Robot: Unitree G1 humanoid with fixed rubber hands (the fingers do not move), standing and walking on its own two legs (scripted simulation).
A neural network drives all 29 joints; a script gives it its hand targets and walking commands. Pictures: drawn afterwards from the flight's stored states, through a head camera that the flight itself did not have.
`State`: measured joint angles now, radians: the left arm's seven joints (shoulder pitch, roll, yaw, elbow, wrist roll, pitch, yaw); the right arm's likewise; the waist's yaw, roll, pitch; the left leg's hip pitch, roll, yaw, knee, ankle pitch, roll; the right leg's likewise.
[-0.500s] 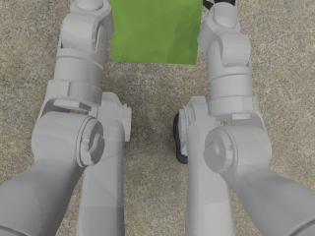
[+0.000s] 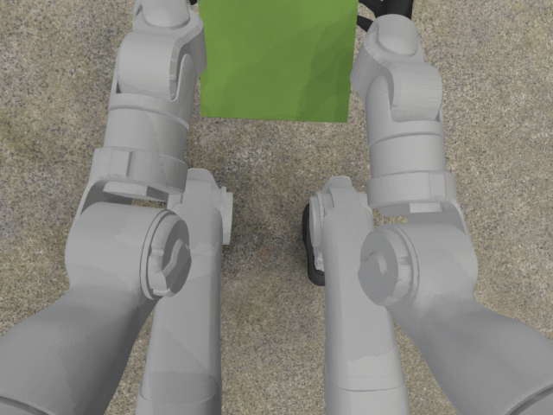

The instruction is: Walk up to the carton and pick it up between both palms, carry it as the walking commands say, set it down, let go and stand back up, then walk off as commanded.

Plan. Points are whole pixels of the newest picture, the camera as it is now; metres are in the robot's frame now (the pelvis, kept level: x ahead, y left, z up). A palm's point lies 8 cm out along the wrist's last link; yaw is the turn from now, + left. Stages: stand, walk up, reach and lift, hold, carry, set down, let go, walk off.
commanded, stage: reach and lift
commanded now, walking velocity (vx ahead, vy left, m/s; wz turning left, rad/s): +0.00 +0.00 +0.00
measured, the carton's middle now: (273, 39) +0.53 +0.01 -0.14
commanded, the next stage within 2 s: none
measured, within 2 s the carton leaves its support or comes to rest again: neither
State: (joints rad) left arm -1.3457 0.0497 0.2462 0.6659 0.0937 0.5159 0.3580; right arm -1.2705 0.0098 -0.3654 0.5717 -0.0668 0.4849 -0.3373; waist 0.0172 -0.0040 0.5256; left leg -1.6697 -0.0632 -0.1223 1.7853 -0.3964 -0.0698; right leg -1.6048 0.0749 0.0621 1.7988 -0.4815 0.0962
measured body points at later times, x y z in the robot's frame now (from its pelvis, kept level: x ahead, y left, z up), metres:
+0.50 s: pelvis +0.00 +0.00 +0.06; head +0.29 +0.03 +0.39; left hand +0.53 +0.13 +0.00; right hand +0.52 -0.11 +0.00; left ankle +0.19 +0.13 -0.46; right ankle +0.16 -0.15 -0.46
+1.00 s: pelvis +0.01 +0.00 +0.12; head +0.26 +0.02 +0.48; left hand +0.50 +0.13 +0.07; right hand +0.50 -0.11 +0.07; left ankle +0.19 +0.13 -0.46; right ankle +0.16 -0.15 -0.46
